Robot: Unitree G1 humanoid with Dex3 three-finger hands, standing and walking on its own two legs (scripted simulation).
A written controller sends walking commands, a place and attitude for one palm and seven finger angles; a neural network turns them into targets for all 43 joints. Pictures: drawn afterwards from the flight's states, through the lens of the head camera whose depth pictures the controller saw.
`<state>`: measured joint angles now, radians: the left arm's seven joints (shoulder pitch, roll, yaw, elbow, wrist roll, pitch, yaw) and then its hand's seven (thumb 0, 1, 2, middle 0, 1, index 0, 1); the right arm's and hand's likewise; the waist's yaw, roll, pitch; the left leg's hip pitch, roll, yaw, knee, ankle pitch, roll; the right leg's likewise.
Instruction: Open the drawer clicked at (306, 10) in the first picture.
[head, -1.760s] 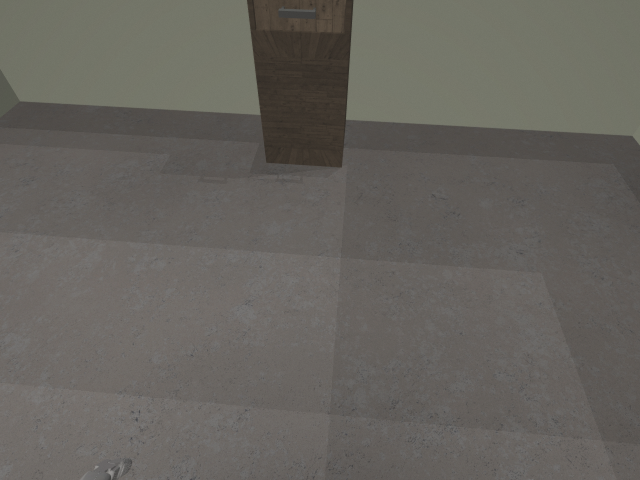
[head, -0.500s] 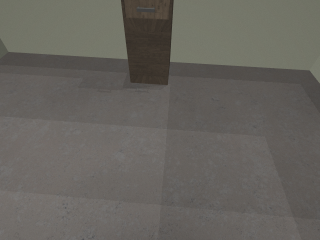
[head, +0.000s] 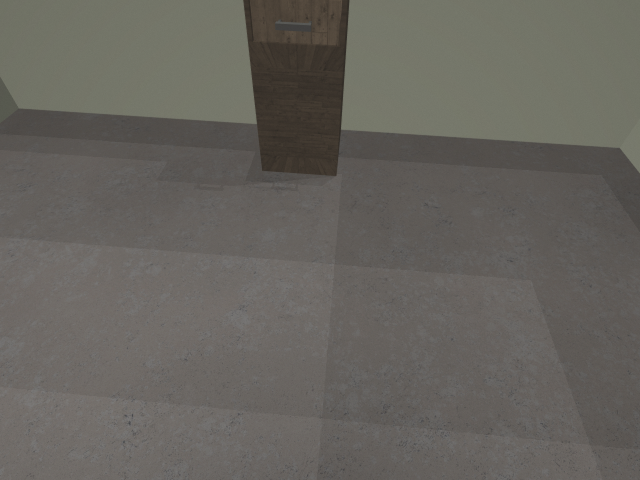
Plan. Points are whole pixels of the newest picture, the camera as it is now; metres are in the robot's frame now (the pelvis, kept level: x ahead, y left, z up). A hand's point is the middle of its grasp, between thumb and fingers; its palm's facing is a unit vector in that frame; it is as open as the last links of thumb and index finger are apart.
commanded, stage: walk to a spot facing it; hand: left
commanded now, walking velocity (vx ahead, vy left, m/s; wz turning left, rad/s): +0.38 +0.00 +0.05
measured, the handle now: (294, 24) +1.65 +0.20 -0.04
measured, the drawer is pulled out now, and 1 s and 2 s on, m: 0.00 0.00 0.00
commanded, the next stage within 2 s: turn to face it in 1.78 s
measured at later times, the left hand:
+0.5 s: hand (208, 433) +0.23 +0.19 -0.18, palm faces -0.04 -0.98 -0.17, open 7.3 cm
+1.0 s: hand (223, 372) +0.34 +0.20 -0.20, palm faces +0.13 -0.98 -0.14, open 7.3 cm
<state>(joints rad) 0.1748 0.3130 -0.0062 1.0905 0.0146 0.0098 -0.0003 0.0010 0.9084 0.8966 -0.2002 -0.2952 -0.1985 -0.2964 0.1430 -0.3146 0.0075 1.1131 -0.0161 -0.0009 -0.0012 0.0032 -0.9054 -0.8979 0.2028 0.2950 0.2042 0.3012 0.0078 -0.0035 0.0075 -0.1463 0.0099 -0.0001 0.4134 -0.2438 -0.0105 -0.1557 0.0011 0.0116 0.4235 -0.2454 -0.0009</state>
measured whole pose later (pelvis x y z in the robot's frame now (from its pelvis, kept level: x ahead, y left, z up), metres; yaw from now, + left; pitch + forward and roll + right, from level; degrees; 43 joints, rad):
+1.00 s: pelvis +0.37 +0.02 -0.02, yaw +3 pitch -2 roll -2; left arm 0.36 0.20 0.06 1.10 0.02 -0.03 -0.01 0.00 0.92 0.90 -0.20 -0.30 -0.20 -0.30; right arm 0.16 -0.17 -0.06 0.98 -0.03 -0.07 0.02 0.00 -0.91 -0.90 0.20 0.29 0.20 0.30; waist 0.03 -0.03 0.01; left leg -0.37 0.10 0.16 0.63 -0.22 0.03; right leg -0.15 -0.06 -0.17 0.65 -0.43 0.00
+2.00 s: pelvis +0.79 +0.02 -0.02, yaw +9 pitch -2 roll -1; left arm 0.38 0.16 0.03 1.13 0.01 -0.02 0.01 0.00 0.91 0.90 -0.20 -0.30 -0.20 -0.30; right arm 0.11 -0.18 -0.04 0.98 -0.02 -0.05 0.01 0.00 -0.91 -0.90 0.20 0.29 0.20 0.30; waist 0.05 -0.04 0.09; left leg -0.40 0.06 0.17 0.66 -0.23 0.08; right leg -0.21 -0.12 -0.16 0.97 -0.54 0.03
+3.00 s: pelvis +0.98 -0.01 +0.00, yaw +0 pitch +0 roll +0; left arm 0.29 0.15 0.05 1.09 0.02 -0.05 0.01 -0.01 0.94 0.90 -0.20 -0.29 -0.20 -0.30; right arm 0.27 -0.17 -0.06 1.09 -0.02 -0.01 0.01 0.01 -0.91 -0.90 0.20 0.29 0.20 0.30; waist -0.01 0.02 0.04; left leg -0.46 0.11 0.10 0.95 -0.34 -0.02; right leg -0.15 -0.02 -0.14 0.42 -0.27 -0.04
